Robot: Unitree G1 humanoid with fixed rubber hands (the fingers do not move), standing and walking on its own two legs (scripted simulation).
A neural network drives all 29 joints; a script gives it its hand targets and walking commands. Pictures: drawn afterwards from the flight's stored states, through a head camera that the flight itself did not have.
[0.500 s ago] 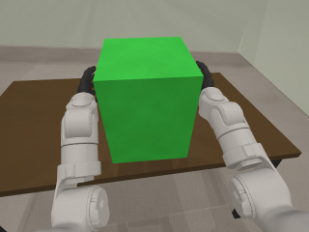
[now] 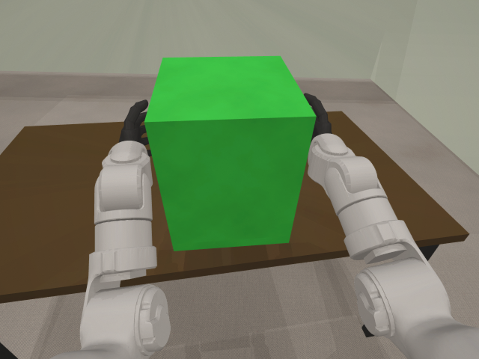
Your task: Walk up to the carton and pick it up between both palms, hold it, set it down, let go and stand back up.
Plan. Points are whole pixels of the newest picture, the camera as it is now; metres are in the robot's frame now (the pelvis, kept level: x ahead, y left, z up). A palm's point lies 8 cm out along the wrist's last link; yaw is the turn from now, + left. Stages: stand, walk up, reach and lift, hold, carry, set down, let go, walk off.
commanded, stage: hold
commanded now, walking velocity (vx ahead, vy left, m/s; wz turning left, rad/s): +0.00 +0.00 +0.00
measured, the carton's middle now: (227, 152) +0.39 +0.01 +0.21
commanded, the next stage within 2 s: none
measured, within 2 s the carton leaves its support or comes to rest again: neither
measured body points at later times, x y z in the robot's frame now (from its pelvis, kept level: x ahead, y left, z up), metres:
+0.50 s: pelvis +0.01 +0.00 +0.00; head -0.06 +0.03 +0.44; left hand +0.39 +0.16 +0.23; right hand +0.39 -0.14 +0.24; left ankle +0.03 +0.12 -0.75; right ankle +0.01 -0.11 -0.75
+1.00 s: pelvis +0.00 +0.00 +0.00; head -0.06 +0.03 +0.44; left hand +0.39 +0.16 +0.23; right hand +0.39 -0.13 +0.24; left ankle +0.03 +0.12 -0.75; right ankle +0.01 -0.11 -0.75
